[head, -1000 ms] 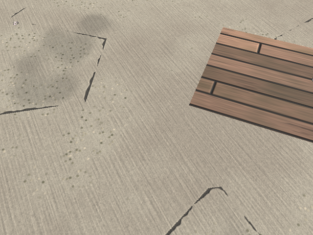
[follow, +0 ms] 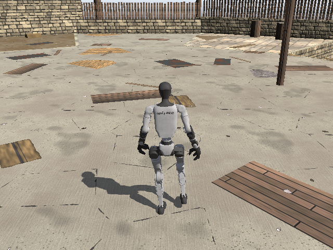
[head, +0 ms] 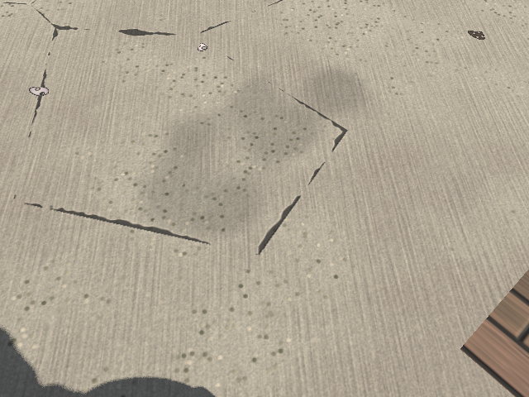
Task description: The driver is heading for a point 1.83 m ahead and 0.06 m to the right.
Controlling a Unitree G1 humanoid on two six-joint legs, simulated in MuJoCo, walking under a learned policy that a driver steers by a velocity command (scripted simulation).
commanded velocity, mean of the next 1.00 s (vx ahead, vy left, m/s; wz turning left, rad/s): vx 0.02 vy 0.00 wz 0.26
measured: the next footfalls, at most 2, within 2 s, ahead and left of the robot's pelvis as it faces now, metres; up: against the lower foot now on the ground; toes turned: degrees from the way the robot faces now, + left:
right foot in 0.20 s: +0.13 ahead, -0.13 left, +0.00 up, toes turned +12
left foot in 0.62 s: +0.03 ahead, +0.06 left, +0.00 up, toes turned +10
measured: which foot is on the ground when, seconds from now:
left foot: down 0.00-0.20, up 0.22-0.60, down 0.62-1.00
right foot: up 0.00-0.18, down 0.20-1.00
